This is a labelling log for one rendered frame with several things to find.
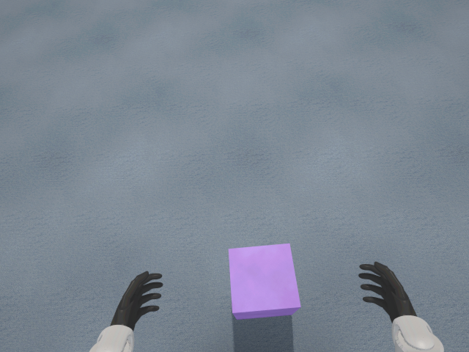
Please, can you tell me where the right robot hand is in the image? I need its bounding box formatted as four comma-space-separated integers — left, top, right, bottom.
358, 262, 417, 323

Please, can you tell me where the carton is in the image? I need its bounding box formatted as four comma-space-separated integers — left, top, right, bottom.
229, 243, 301, 320

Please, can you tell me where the left robot hand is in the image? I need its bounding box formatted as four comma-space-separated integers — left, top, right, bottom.
111, 271, 163, 330

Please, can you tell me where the robot left forearm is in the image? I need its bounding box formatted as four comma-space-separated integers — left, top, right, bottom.
89, 325, 134, 352

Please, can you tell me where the robot right forearm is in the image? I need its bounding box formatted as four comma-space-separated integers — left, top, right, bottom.
391, 315, 444, 352

